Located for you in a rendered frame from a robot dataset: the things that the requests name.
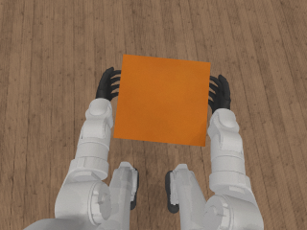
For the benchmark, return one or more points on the robot left hand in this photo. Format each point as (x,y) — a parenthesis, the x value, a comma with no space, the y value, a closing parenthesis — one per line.
(105,85)

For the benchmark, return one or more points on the robot left forearm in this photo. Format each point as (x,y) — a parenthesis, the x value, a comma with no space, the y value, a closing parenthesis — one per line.
(90,161)

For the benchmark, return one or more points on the left robot shin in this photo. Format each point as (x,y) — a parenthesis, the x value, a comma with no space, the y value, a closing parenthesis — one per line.
(127,164)

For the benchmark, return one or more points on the robot right forearm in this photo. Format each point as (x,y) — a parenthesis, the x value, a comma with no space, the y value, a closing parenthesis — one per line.
(228,172)

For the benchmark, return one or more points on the robot right hand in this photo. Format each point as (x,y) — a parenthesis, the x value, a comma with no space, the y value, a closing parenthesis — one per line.
(222,97)

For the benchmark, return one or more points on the robot left thigh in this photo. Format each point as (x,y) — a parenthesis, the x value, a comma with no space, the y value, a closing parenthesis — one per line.
(122,185)

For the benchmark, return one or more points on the left robot upper arm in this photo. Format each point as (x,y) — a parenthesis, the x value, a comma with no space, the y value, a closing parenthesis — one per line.
(80,206)

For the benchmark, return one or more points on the carton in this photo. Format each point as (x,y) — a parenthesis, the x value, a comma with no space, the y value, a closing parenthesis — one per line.
(163,100)

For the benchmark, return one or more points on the right robot upper arm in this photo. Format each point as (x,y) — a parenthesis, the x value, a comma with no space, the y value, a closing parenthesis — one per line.
(226,212)

